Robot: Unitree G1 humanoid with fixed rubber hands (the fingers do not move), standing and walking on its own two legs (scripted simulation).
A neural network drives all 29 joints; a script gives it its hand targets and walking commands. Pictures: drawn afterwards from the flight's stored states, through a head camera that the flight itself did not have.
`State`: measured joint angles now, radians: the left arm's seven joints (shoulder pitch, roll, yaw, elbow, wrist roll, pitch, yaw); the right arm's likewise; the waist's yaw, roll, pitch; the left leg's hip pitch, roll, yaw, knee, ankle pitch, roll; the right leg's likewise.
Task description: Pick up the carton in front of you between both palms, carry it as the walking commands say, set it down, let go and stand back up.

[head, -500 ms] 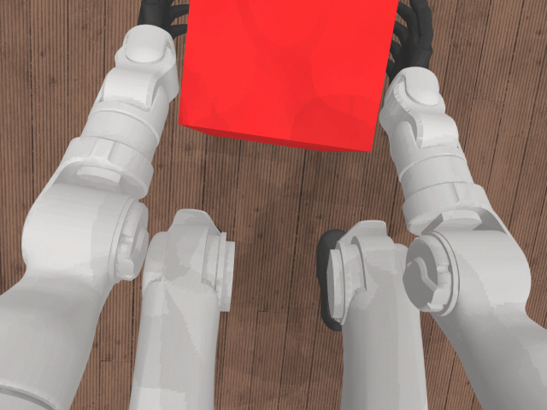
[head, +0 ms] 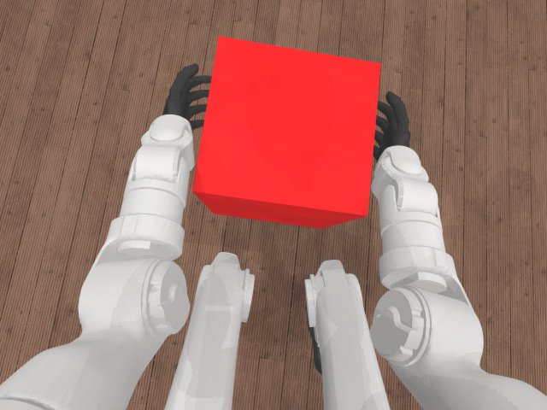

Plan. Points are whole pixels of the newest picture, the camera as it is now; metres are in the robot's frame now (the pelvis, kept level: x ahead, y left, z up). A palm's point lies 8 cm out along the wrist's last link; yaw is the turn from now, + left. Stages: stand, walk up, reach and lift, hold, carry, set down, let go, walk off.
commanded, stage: reach and lift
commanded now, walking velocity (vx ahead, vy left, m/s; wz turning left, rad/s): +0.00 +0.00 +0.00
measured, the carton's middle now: (281, 153) +0.48 +0.02 -0.14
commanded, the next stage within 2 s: none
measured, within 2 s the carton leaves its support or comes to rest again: neither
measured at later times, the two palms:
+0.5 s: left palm (138, 93) +0.45 +0.16 +0.08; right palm (460, 131) +0.44 -0.14 +0.08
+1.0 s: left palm (10, 14) +0.40 +0.15 +0.24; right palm out of the picture +0.40 -0.15 +0.24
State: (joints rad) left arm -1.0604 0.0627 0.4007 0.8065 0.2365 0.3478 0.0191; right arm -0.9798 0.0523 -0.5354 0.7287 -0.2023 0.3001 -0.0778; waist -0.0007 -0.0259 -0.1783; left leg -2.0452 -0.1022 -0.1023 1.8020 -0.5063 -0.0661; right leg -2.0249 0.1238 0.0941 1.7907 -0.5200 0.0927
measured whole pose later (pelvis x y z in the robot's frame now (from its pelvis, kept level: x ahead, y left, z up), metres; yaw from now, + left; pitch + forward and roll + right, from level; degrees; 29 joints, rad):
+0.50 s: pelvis +0.06 +0.00 +0.14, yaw +1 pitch +35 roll +0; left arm -0.62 -0.04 0.30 0.64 0.12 0.27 0.03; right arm -0.53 0.12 -0.36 0.53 -0.10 0.27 -0.10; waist 0.02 -0.01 -0.27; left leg -1.47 -0.09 -0.11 1.37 -0.51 -0.04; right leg -1.46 0.11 0.13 1.37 -0.52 0.06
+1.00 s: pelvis +0.10 +0.00 +0.26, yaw +1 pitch +13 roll +0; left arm -0.27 -0.12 0.25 0.50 0.17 0.34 0.04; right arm -0.26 0.15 -0.29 0.48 -0.16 0.33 -0.04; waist 0.00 0.00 -0.16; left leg -0.63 -0.06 -0.14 0.73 -0.33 -0.02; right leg -0.62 0.07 0.16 0.73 -0.34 0.03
